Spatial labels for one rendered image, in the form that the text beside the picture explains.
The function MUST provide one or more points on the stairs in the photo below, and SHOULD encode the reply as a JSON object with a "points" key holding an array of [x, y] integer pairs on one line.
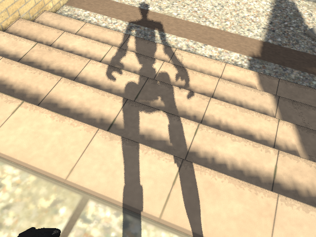
{"points": [[248, 125]]}

